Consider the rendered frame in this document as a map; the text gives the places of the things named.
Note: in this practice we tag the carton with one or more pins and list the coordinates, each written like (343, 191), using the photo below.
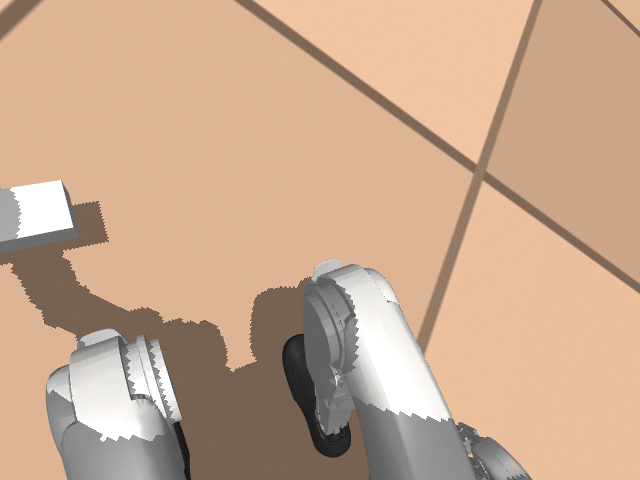
(36, 214)

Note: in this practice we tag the right robot foot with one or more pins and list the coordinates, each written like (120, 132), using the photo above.
(302, 388)

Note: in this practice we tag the left robot foot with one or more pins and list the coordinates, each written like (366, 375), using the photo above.
(184, 449)

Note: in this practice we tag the right robot hand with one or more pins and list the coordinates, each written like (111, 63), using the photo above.
(491, 461)

